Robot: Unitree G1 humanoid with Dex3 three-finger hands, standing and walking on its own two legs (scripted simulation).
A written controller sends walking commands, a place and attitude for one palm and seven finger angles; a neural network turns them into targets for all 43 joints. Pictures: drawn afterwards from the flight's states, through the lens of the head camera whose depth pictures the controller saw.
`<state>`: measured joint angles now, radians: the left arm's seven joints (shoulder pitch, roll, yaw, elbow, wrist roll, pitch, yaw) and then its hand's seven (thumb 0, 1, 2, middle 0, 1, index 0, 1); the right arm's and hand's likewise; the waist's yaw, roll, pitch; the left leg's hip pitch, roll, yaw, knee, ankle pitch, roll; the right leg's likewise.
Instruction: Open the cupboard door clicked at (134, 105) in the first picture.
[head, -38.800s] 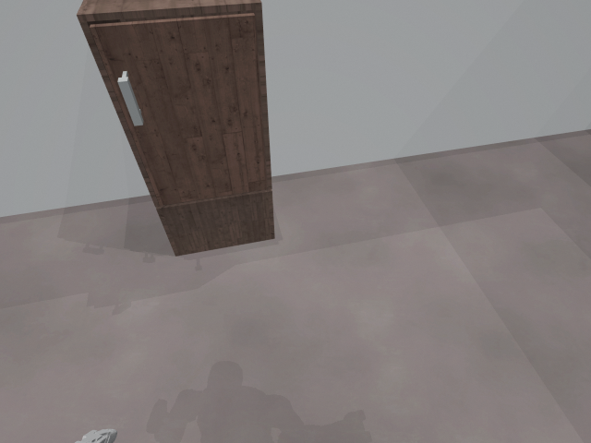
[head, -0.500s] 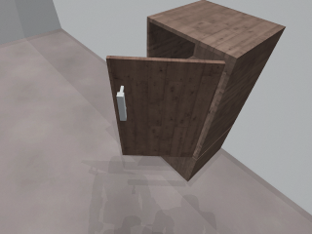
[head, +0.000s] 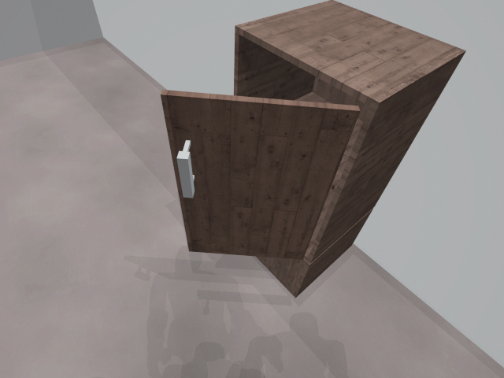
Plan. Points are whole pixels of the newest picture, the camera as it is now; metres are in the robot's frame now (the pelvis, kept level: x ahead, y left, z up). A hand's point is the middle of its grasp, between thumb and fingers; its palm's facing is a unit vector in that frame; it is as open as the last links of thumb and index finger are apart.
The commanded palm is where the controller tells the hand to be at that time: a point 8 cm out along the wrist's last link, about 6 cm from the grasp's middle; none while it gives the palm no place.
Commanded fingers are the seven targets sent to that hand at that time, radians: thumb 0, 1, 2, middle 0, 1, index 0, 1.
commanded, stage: come to a stop and stand still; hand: left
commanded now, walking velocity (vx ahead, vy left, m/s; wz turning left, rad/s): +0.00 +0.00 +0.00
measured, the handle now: (188, 169) +0.53 +0.19 -0.02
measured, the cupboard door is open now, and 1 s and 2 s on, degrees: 46 46 46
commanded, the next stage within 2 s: look again from close up in 0.56 s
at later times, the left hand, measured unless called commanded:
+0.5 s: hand out of the picture -0.03 +0.21 -0.18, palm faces +0.05 -0.98 -0.21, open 7.4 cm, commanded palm none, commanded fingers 0.00 0.90 0.90 -0.20 -0.30 -0.20 -0.30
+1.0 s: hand out of the picture -0.08 +0.17 -0.18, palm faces +0.07 -0.99 -0.12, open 7.4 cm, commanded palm none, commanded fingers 0.00 0.90 0.90 -0.20 -0.30 -0.20 -0.30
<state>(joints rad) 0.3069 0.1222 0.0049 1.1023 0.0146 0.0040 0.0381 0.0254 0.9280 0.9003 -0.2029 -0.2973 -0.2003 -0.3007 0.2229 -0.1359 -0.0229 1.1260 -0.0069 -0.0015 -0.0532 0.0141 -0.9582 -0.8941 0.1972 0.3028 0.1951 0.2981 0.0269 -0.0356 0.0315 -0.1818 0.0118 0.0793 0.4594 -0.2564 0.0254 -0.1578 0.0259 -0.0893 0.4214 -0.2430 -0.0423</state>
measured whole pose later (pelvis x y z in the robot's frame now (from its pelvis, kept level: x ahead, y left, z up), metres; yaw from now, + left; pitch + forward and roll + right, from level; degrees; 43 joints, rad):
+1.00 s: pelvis -0.04 +0.03 +0.00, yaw +1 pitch -2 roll +0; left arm 0.37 0.11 -0.02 1.10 0.02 -0.01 0.03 0.01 0.91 0.90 -0.20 -0.30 -0.20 -0.30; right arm 0.32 -0.12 0.00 1.11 -0.01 -0.01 -0.02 0.01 -0.91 -0.89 0.20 0.30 0.20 0.30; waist 0.01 -0.03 0.00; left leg -0.23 -0.04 0.08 0.44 -0.18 0.07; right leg -0.22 -0.03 -0.09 0.45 -0.19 -0.01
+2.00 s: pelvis +0.01 +0.01 +0.00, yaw +1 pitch -1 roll +0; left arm 0.29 0.14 0.00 1.09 0.01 -0.02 0.04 0.01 0.92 0.90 -0.20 -0.30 -0.20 -0.30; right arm 0.30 -0.14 0.02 1.12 -0.01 -0.03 -0.03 0.02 -0.93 -0.89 0.20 0.30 0.19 0.30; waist 0.00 0.02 0.02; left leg -0.17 -0.03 0.07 0.45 -0.27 0.05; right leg -0.17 -0.02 -0.09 0.48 -0.30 -0.03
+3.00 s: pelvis +0.01 -0.01 +0.00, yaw +1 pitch -1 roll +1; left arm 0.31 0.13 -0.01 1.11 0.01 -0.02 0.03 0.01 0.91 0.90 -0.20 -0.30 -0.20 -0.30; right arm 0.28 -0.12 0.01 1.16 -0.01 -0.02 -0.03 0.01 -0.92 -0.89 0.20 0.30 0.19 0.30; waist 0.01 -0.01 0.04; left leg -0.15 0.00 0.07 0.41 -0.24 0.01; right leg -0.15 0.02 -0.10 0.43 -0.26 -0.06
